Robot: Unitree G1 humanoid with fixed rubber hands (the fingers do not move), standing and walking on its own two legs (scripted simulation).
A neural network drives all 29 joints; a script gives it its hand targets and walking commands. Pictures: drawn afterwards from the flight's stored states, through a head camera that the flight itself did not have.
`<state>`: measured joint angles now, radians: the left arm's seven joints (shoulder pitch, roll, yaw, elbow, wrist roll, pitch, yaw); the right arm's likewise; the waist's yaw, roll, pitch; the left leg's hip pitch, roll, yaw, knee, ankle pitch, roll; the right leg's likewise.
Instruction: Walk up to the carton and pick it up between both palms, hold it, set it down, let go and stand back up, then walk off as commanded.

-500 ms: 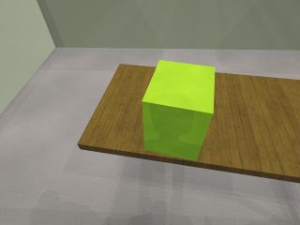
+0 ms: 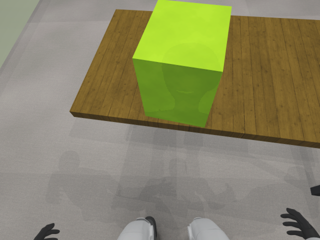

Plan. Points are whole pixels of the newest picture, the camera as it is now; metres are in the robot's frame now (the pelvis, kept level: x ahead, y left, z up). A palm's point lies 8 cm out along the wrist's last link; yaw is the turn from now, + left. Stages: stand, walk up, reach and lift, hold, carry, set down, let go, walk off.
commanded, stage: walk off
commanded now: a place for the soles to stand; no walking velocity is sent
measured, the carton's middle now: (183, 68) +0.52 -0.06 +0.06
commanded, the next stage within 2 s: none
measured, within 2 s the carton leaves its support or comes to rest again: neither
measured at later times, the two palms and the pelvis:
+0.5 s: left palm out of the picture +0.02 +0.36 -0.07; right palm out of the picture +0.02 -0.33 -0.12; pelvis -0.11 +0.03 -0.02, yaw -3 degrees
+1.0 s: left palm out of the picture -0.17 +0.44 -0.11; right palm out of the picture -0.15 -0.24 -0.05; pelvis -0.24 +0.09 +0.00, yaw -5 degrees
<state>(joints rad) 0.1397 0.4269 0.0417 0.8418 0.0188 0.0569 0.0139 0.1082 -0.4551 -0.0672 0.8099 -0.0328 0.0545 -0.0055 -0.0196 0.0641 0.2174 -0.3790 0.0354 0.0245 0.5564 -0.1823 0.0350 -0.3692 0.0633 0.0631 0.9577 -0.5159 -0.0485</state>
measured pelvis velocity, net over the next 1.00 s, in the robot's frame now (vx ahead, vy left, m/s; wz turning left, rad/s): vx -0.24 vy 0.09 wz -0.08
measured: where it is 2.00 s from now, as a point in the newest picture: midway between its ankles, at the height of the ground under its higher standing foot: outside the picture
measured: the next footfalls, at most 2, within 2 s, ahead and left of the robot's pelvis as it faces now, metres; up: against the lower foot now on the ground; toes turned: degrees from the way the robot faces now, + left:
right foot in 0.06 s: -0.03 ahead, -0.16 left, +0.00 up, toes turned +5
left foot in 0.58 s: -0.04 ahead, +0.20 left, +0.01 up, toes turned -10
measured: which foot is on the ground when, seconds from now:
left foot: down 0.00-0.10, up 0.12-0.56, down 0.58-1.00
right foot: up 0.00-0.04, down 0.06-0.60, up 0.62-1.00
